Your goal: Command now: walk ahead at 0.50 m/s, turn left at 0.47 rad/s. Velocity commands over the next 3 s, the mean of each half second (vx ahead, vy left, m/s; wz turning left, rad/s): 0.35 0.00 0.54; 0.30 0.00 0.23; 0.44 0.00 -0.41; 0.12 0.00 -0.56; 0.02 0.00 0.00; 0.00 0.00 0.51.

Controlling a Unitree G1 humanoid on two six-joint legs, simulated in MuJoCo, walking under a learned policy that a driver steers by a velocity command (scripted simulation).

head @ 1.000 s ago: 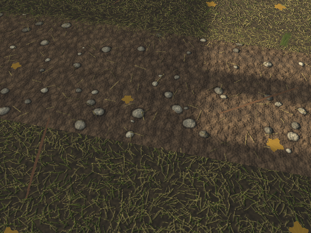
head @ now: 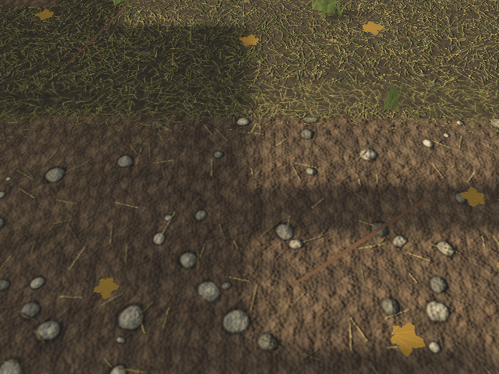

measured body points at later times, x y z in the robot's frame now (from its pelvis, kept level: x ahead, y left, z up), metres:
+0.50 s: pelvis +0.25 +0.01 +0.00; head +0.29 +0.03 +0.45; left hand +0.37 +0.30 -0.10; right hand +0.33 -0.27 -0.12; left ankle +0.12 +0.06 -0.72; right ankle +0.40 -0.05 -0.72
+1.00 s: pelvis +0.34 +0.05 +0.02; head +0.33 +0.07 +0.47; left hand +0.29 +0.32 -0.11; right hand +0.51 -0.16 -0.10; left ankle +0.28 +0.12 -0.72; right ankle +0.41 -0.04 -0.69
